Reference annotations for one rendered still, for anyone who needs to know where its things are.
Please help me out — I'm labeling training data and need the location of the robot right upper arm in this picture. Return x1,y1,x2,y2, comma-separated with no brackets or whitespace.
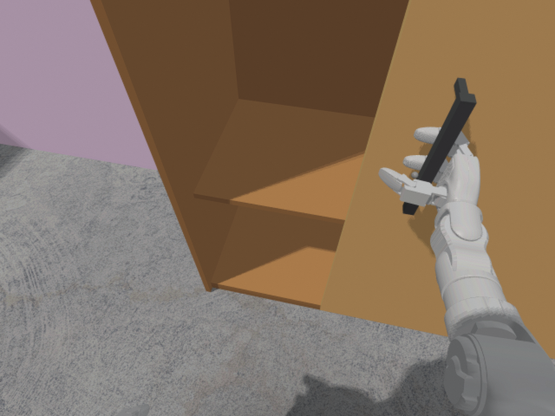
444,333,555,416

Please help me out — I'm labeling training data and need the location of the robot right forearm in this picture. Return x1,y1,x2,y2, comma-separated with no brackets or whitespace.
430,201,555,372

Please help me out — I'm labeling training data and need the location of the handle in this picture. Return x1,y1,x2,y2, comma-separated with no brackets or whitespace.
402,78,477,215

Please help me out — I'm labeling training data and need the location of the wardrobe door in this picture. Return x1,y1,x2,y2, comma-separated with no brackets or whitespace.
320,0,555,359

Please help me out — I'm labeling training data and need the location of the right robot hand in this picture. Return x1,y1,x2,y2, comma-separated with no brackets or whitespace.
378,127,480,212

